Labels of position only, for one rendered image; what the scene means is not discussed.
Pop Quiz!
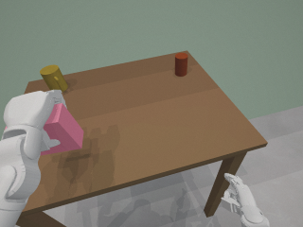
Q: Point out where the sponge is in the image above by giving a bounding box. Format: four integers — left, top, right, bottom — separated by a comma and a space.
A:
5, 103, 84, 156

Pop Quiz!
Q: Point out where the table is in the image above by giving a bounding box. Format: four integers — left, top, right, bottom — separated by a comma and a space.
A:
16, 50, 268, 227

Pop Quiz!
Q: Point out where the robot left forearm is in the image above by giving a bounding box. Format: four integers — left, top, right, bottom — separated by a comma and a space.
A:
0, 125, 43, 227

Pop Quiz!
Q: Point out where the right robot hand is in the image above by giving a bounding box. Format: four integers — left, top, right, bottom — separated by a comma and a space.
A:
221, 173, 257, 215

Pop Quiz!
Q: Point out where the left robot hand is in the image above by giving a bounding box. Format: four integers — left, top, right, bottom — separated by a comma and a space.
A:
3, 89, 67, 152

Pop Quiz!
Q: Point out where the robot right forearm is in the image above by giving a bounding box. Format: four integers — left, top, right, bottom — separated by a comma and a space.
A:
240, 205, 270, 227

